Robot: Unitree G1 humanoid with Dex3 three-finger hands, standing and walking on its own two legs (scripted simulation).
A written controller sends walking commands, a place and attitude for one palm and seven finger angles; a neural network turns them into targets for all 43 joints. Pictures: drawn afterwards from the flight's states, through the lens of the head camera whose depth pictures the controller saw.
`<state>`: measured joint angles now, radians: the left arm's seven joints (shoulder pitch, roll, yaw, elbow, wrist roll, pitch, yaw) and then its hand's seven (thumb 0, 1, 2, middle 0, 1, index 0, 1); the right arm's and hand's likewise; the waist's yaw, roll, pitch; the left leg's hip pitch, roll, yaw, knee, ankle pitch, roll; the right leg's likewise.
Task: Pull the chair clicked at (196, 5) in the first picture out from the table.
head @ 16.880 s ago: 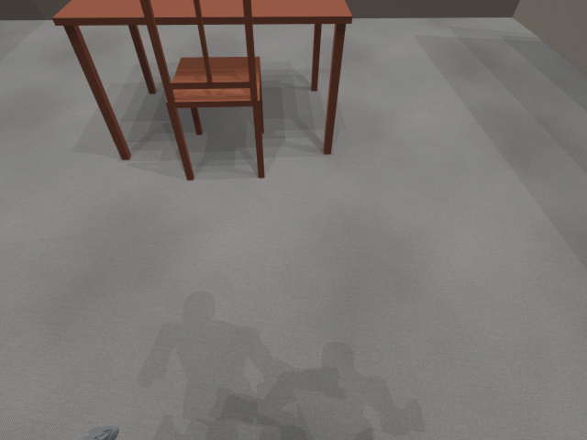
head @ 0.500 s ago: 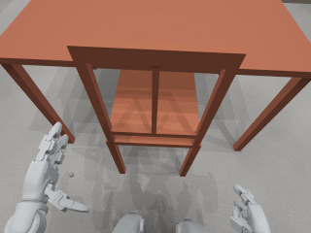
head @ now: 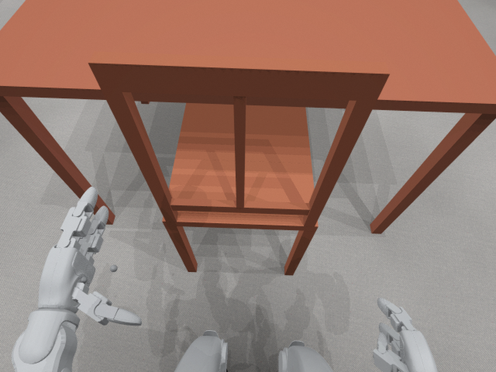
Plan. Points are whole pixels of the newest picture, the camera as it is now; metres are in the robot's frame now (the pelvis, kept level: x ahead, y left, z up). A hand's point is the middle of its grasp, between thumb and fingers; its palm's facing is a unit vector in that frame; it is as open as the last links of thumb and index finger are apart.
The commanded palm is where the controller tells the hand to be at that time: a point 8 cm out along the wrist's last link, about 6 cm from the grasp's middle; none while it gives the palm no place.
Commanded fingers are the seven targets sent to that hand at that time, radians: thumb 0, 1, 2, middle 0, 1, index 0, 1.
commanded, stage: aim the fingers beside a spindle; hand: left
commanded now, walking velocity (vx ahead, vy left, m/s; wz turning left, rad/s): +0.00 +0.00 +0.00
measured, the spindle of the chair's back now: (240, 161) +0.48 +0.04 +0.01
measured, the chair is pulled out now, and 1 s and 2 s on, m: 0.00 0.00 0.00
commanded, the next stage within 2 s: push the fingers through the gap in 1.52 s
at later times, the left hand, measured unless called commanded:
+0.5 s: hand (134, 248) +0.30 +0.20 +0.01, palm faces +0.01 -1.00 -0.05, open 16.9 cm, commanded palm +0.28 +0.25 +0.01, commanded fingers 0.00 -0.50 0.30 -0.06 -0.08 -0.06 -0.08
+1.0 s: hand (143, 238) +0.32 +0.19 -0.01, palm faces +0.01 -1.00 -0.04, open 16.9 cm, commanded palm +0.30 +0.24 -0.01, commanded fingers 0.00 -0.50 0.30 -0.06 -0.08 -0.06 -0.08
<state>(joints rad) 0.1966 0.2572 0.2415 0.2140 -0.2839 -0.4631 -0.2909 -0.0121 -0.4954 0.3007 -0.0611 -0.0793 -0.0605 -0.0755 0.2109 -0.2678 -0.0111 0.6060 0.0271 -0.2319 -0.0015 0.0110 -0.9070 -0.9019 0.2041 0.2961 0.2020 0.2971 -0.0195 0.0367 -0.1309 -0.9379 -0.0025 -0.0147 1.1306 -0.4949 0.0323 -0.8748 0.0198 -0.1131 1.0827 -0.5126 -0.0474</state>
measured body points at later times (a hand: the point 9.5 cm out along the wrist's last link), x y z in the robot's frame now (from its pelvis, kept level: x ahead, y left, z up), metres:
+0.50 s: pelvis -0.01 +0.01 -0.01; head +0.09 +0.02 +0.43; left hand +0.29 +0.25 +0.02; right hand +0.16 -0.23 -0.11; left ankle +0.03 +0.10 -0.65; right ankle +0.01 -0.09 -0.65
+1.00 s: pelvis -0.01 +0.01 -0.03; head +0.11 +0.02 +0.41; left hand +0.31 +0.25 +0.00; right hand +0.14 -0.24 -0.13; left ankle +0.03 +0.10 -0.65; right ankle +0.01 -0.09 -0.65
